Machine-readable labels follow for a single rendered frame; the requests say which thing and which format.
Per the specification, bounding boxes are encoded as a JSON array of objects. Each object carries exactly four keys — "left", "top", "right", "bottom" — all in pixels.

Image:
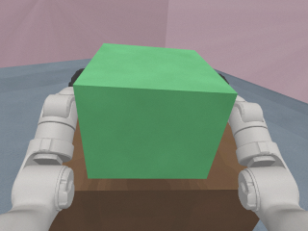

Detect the right robot upper arm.
[{"left": 238, "top": 166, "right": 308, "bottom": 231}]

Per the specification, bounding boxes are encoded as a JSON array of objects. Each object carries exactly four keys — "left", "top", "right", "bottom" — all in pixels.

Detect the left robot upper arm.
[{"left": 0, "top": 165, "right": 75, "bottom": 231}]

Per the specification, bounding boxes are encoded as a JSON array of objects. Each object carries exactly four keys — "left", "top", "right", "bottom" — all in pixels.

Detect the pedestal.
[{"left": 48, "top": 117, "right": 260, "bottom": 231}]

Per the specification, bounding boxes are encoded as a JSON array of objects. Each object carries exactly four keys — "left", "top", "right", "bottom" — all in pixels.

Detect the left robot forearm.
[{"left": 11, "top": 87, "right": 78, "bottom": 206}]

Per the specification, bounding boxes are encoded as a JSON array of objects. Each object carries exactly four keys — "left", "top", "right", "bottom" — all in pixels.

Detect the right robot forearm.
[{"left": 227, "top": 95, "right": 299, "bottom": 203}]

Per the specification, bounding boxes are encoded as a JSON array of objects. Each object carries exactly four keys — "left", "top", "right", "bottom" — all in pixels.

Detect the robot left hand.
[{"left": 68, "top": 68, "right": 84, "bottom": 87}]

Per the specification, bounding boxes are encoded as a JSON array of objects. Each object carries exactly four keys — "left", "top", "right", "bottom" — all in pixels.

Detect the carton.
[{"left": 72, "top": 43, "right": 238, "bottom": 179}]

